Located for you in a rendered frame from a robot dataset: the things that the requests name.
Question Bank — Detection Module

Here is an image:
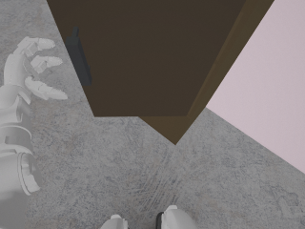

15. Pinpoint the handle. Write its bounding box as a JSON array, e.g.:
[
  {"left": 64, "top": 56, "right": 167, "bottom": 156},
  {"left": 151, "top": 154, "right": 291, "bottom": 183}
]
[{"left": 65, "top": 26, "right": 92, "bottom": 86}]

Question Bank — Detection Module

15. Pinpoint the left robot forearm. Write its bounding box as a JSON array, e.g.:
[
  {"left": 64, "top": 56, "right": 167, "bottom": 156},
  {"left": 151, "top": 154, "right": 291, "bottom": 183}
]
[{"left": 0, "top": 84, "right": 33, "bottom": 157}]

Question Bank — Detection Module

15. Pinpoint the robot left hand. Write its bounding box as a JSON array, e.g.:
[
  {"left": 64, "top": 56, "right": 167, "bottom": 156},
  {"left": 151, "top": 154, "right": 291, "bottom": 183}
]
[{"left": 4, "top": 36, "right": 68, "bottom": 100}]

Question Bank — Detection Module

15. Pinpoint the robot left upper arm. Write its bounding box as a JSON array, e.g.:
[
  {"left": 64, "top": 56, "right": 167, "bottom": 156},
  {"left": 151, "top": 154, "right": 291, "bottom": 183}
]
[{"left": 0, "top": 152, "right": 43, "bottom": 229}]

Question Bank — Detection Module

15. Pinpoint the robot right shin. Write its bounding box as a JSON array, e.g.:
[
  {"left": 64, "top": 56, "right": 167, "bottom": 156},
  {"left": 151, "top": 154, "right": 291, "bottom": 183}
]
[{"left": 161, "top": 205, "right": 177, "bottom": 229}]

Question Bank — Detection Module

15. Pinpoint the cupboard door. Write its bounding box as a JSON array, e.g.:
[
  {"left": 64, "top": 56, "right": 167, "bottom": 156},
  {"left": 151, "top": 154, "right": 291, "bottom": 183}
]
[{"left": 47, "top": 0, "right": 246, "bottom": 117}]

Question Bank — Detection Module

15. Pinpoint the robot right thigh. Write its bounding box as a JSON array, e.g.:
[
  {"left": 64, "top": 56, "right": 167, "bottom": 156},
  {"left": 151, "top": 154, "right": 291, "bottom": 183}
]
[{"left": 161, "top": 209, "right": 199, "bottom": 229}]

